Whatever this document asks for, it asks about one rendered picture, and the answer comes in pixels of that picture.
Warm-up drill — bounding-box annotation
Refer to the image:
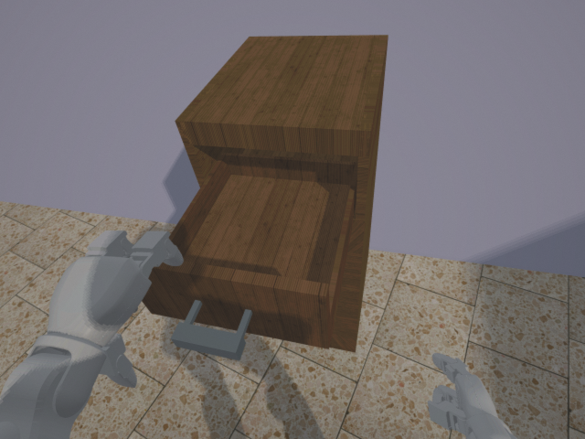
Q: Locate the right robot hand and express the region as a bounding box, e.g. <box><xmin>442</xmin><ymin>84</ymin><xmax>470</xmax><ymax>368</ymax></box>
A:
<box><xmin>428</xmin><ymin>353</ymin><xmax>498</xmax><ymax>435</ymax></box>

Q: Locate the robot right forearm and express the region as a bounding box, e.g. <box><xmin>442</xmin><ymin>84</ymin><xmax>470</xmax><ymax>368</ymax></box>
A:
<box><xmin>465</xmin><ymin>414</ymin><xmax>517</xmax><ymax>439</ymax></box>

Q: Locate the handle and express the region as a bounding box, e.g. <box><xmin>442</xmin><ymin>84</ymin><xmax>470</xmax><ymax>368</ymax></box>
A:
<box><xmin>171</xmin><ymin>300</ymin><xmax>252</xmax><ymax>360</ymax></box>

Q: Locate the robot left forearm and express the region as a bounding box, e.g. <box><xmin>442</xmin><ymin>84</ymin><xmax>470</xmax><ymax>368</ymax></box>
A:
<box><xmin>0</xmin><ymin>333</ymin><xmax>107</xmax><ymax>439</ymax></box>

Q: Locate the drawer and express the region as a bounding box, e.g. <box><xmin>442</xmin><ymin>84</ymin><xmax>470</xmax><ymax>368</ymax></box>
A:
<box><xmin>142</xmin><ymin>153</ymin><xmax>358</xmax><ymax>349</ymax></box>

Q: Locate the left robot hand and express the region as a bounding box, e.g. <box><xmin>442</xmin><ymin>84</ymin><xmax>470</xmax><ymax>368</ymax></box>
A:
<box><xmin>47</xmin><ymin>230</ymin><xmax>184</xmax><ymax>388</ymax></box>

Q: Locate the cabinet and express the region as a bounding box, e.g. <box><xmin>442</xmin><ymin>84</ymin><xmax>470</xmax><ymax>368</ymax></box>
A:
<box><xmin>175</xmin><ymin>35</ymin><xmax>388</xmax><ymax>352</ymax></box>

